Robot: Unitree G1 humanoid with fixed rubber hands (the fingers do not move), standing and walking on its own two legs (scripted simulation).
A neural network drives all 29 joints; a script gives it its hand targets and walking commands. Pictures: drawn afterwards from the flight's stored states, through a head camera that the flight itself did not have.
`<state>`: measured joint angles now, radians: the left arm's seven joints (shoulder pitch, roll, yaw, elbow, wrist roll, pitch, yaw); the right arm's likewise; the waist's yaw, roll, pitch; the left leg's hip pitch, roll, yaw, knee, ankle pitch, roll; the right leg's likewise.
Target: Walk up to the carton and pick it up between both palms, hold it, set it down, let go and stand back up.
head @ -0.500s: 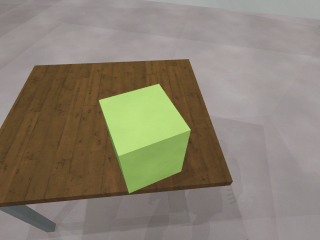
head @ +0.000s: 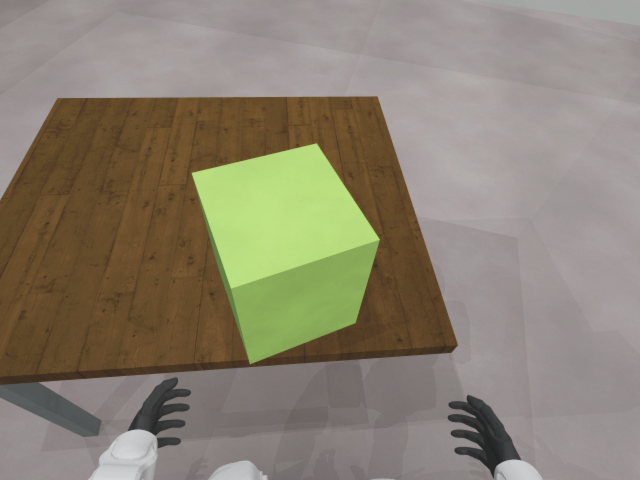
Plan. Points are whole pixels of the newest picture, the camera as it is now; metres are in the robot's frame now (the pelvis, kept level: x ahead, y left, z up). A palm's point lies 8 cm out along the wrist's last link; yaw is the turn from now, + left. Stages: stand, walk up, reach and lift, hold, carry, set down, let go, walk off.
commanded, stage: reach and lift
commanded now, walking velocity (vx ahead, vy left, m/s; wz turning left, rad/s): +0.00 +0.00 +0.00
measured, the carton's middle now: (282, 256) +0.45 +0.06 -0.05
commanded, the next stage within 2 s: none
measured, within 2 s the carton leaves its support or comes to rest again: neither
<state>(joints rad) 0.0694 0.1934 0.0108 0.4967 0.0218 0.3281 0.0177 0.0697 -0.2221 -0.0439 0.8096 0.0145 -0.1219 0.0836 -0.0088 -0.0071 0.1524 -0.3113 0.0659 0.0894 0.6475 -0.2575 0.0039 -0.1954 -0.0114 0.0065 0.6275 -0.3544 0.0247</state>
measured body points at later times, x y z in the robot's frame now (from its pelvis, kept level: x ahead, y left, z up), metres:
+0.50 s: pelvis +0.03 -0.03 +0.02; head +0.06 -0.03 +0.46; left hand +0.18 +0.23 -0.08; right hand +0.20 -0.24 -0.09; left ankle +0.06 +0.11 -0.72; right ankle -0.01 -0.14 -0.72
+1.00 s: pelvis +0.05 -0.04 +0.02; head +0.06 -0.03 +0.47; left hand +0.20 +0.21 -0.05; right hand +0.23 -0.25 -0.07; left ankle +0.06 +0.11 -0.72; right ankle +0.00 -0.14 -0.72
